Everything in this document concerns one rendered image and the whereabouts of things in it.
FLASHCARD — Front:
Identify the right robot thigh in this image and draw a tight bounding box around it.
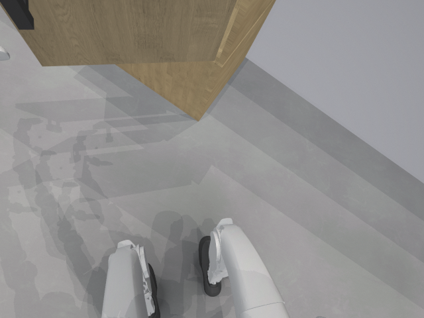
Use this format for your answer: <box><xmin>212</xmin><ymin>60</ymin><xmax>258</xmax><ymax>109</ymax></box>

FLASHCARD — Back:
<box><xmin>210</xmin><ymin>224</ymin><xmax>290</xmax><ymax>318</ymax></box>

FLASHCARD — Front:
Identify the cupboard door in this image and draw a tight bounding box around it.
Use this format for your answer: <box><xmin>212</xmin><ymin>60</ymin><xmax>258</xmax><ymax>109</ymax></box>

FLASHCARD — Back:
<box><xmin>0</xmin><ymin>0</ymin><xmax>237</xmax><ymax>66</ymax></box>

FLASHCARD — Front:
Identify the robot right foot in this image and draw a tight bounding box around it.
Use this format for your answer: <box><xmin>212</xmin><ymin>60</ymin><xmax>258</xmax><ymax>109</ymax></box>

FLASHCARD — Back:
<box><xmin>199</xmin><ymin>236</ymin><xmax>221</xmax><ymax>297</ymax></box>

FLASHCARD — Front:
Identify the handle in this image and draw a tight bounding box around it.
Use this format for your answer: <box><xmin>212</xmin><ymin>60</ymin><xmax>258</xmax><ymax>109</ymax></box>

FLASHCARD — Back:
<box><xmin>0</xmin><ymin>0</ymin><xmax>34</xmax><ymax>30</ymax></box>

